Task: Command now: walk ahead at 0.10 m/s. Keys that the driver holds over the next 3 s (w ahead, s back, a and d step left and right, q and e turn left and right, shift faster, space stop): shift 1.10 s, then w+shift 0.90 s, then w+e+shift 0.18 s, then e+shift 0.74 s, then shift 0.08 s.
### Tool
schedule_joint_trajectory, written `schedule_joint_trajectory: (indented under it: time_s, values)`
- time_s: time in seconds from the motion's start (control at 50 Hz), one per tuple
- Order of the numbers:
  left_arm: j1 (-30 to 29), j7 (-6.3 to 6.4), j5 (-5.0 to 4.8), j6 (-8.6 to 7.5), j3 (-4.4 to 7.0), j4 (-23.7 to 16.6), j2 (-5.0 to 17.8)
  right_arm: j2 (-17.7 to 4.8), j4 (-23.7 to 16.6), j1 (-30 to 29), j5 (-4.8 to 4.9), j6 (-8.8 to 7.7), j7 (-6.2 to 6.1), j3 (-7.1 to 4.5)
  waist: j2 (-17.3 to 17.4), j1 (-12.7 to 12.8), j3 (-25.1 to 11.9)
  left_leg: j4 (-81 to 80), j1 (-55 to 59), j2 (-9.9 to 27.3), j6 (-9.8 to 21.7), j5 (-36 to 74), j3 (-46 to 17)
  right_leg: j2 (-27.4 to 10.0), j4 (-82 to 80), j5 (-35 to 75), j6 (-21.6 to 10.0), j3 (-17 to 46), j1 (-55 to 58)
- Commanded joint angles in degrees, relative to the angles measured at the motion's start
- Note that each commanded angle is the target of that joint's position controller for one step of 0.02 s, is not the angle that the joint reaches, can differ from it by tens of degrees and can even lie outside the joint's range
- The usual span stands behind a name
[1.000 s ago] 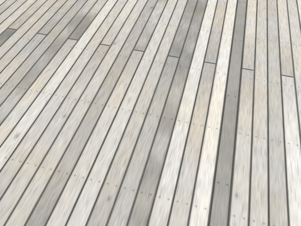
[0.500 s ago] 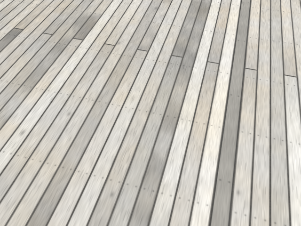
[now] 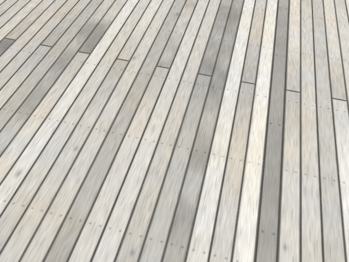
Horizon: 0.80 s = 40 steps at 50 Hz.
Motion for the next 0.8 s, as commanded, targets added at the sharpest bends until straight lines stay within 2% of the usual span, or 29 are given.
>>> schedule_joint_trajectory:
  time_s: [0.02,0.06,0.08,0.1,0.12,0.14,0.16,0.18,0.2,0.22,0.26,0.3,0.38,0.54,0.8]
  values:
    - [4.04,0.16,0.31,0.81,-0.31,-0.79,0.32,-10.17,-2.35,-2.25,0.15,-0.04,-1.14,-1.32,7.77,2.56,-2.74,-2.91,-2.27,12.97,9.61,38.10,-6.11,0.41,-13.82,3.33,1.17,0.15,9.00]
    - [4.28,-0.02,0.27,1.76,-0.09,-0.16,1.57,-10.33,-2.14,-2.66,1.32,0.58,-1.22,-1.41,6.94,3.21,-3.79,-2.06,-3.59,13.40,9.32,30.83,-7.23,1.08,-20.41,9.79,0.80,-0.56,14.74]
    - [4.62,-0.05,0.61,2.23,0.12,0.42,2.13,-9.49,-2.02,-2.95,2.07,0.76,-1.08,-1.24,6.04,3.80,-3.15,-1.54,-5.42,12.36,8.10,23.16,-7.42,1.56,-24.58,13.66,-0.09,-0.93,18.21]
    - [4.11,0.04,1.35,2.76,0.44,0.52,3.38,-8.03,-1.26,-1.21,2.39,0.80,-0.82,-0.93,4.37,3.65,-1.80,-1.31,-6.92,10.40,5.87,13.08,-7.58,0.69,-28.34,17.50,-1.15,0.40,20.54]
    - [3.95,0.31,1.74,3.09,0.82,0.21,5.36,-6.41,-0.82,0.59,1.58,0.73,-0.61,-0.54,1.54,2.63,-1.22,0.06,-9.14,7.82,3.24,2.09,-6.72,-2.86,-29.21,25.44,-2.26,4.14,23.70]
    - [1.95,0.55,1.22,3.18,1.26,-0.25,8.28,-5.26,-0.08,5.24,0.62,0.69,-0.43,-0.65,-4.61,-1.60,-0.18,1.25,-11.61,3.00,1.10,-6.54,-3.63,-5.27,-27.27,30.54,-4.65,6.20,24.61]
    - [-0.11,0.17,0.70,2.99,1.05,0.38,6.36,-2.96,0.56,7.35,0.60,1.41,-0.96,-0.15,-7.81,-2.37,-0.95,0.85,-7.37,2.17,0.06,-7.63,-1.62,-5.27,-28.08,20.50,-6.35,6.51,19.72]
    - [-2.18,-0.26,0.29,2.68,0.98,0.11,4.48,-3.98,0.66,5.34,0.63,2.10,-1.40,-0.26,-5.23,-1.31,1.69,1.12,-5.69,1.90,-0.76,-6.26,-1.24,-3.00,-28.48,16.06,-5.45,5.85,16.08]
    - [-2.85,-0.43,0.51,2.33,0.89,0.08,3.74,-4.94,0.77,4.44,0.82,2.61,-1.73,-0.43,-2.68,-0.73,2.18,1.75,-6.26,1.95,-0.93,-5.43,-1.24,-1.67,-28.15,16.89,-4.47,4.68,15.89]
    - [-2.84,-0.61,0.74,1.92,0.93,0.30,3.69,-5.05,1.02,4.49,0.88,2.97,-1.92,-0.43,-1.65,-0.53,1.75,2.33,-6.36,2.10,-0.91,-3.84,-1.36,-1.06,-27.18,19.87,-4.02,4.13,16.84]
    - [-2.07,-0.67,0.54,1.41,1.13,1.20,3.59,-4.87,1.32,4.96,0.64,3.15,-1.88,-0.22,-1.14,-0.35,-0.49,2.87,-5.03,2.79,-1.18,-0.01,-1.76,-0.87,-25.92,24.72,-4.18,3.76,18.89]
    - [-2.00,-0.68,0.47,1.44,1.14,1.80,3.38,-5.13,1.36,4.30,0.82,2.99,-1.81,-0.21,-0.56,-0.01,-1.84,3.62,-3.85,3.18,-1.32,3.26,-1.89,-0.74,-24.95,28.04,-4.38,3.57,19.98]
    - [-2.66,-0.65,0.39,1.87,1.25,2.62,3.52,-4.71,1.96,4.31,0.97,3.23,-1.79,-0.10,1.10,0.17,-2.26,4.27,-2.52,3.44,-1.54,5.89,-1.89,-0.36,-24.38,28.88,-4.43,3.13,20.17]
    - [-3.34,-0.41,0.44,2.91,1.13,4.28,3.08,-4.14,2.88,5.13,0.94,3.71,-1.95,0.03,2.09,0.34,0.12,3.20,-2.75,3.79,-1.57,4.20,-2.13,0.51,-25.29,24.11,-3.66,2.36,19.11]
    - [-3.41,0.02,0.63,3.67,0.68,6.77,2.54,-3.35,3.39,6.22,0.84,3.33,-1.99,0.03,2.11,0.80,2.81,-0.07,-4.84,4.23,-1.10,-1.83,-2.95,1.01,-27.54,17.19,-2.47,2.07,18.77]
